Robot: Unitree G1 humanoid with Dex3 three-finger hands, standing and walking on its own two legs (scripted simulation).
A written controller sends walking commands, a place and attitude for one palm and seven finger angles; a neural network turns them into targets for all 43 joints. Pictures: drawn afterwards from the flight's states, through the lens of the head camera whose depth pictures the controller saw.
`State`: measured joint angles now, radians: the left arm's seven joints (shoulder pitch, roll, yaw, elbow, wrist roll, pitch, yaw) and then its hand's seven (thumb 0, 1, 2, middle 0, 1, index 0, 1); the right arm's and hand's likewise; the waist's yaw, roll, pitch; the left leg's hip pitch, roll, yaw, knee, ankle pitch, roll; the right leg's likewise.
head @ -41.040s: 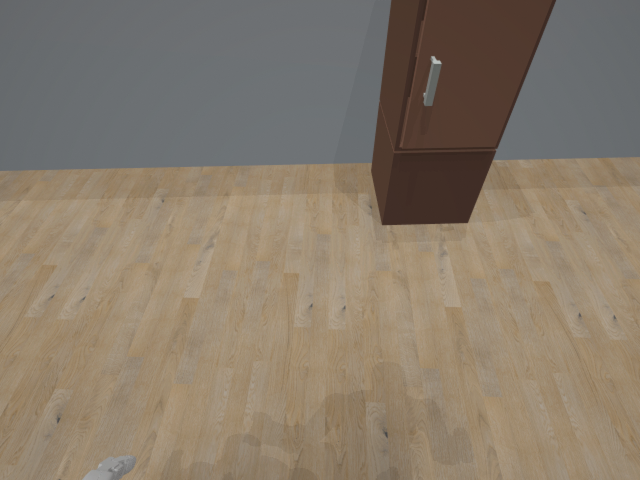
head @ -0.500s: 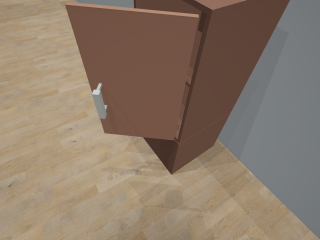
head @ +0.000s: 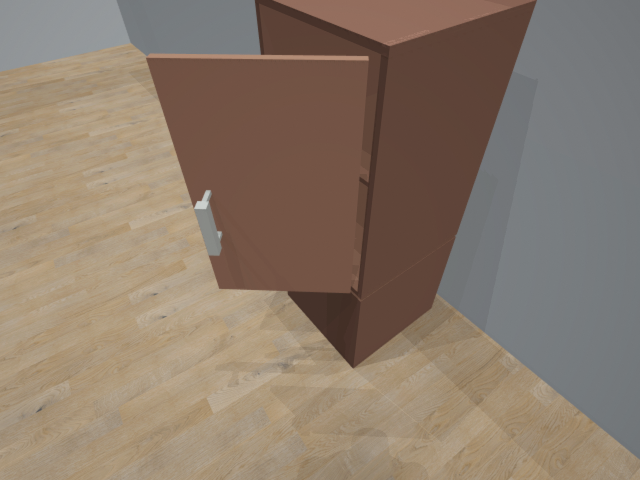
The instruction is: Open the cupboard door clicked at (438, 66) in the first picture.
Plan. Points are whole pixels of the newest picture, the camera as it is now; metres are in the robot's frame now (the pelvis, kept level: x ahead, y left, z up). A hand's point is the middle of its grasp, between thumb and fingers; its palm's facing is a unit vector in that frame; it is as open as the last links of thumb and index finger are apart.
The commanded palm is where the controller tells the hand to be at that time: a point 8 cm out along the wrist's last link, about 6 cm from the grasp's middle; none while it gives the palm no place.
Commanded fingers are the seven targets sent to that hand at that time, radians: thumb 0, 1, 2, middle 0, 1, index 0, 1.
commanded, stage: come to a stop and stand still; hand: left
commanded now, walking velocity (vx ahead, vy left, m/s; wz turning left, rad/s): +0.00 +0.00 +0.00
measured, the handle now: (211, 222) +0.62 +0.27 -0.08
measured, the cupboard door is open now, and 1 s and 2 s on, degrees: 50 50 50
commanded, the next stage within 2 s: look again from close up in 0.54 s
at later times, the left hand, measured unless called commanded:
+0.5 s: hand out of the picture -0.01 +0.16 -0.17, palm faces +0.04 -0.98 -0.20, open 7.4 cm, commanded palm none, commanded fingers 0.00 0.90 0.90 -0.20 -0.30 -0.20 -0.30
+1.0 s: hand out of the picture -0.01 +0.16 -0.17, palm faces +0.05 -0.98 -0.18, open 7.4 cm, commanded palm none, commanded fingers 0.00 0.90 0.90 -0.20 -0.30 -0.20 -0.30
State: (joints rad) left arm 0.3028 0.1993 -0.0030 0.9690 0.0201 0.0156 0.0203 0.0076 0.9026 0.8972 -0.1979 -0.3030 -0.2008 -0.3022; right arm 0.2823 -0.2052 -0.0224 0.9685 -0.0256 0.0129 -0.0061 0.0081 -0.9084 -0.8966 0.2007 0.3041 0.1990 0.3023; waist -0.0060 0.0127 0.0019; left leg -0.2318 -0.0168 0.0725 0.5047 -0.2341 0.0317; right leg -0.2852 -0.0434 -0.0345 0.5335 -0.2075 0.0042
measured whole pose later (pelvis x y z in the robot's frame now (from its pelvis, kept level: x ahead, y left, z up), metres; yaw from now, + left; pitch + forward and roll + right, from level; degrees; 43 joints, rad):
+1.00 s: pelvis +0.00 -0.01 +0.01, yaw +1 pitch -1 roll +0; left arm 0.34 0.13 0.01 1.08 0.02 -0.01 0.03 0.01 0.90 0.90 -0.20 -0.30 -0.20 -0.30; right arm 0.32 -0.13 -0.01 1.09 -0.02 0.00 -0.02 0.01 -0.91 -0.90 0.20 0.30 0.20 0.30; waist -0.01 0.00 0.01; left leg -0.22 -0.01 0.05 0.43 -0.20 0.02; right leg -0.25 -0.03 -0.05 0.44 -0.16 0.00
